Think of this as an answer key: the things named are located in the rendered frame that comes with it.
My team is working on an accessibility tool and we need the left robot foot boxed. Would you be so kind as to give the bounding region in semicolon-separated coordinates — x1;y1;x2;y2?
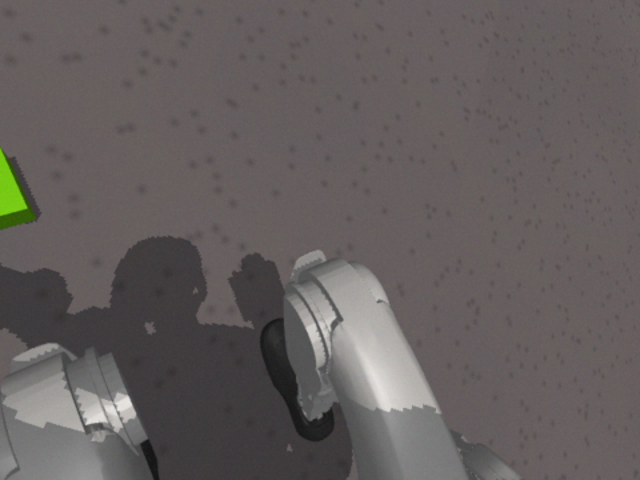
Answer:
140;439;159;480

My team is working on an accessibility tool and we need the carton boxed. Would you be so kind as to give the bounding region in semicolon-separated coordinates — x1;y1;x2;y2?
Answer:
0;147;36;230

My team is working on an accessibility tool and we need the right robot foot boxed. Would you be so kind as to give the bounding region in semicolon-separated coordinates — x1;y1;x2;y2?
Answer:
260;318;334;442

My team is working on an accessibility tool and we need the right robot hand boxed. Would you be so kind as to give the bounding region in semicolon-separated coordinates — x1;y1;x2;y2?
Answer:
450;429;524;480

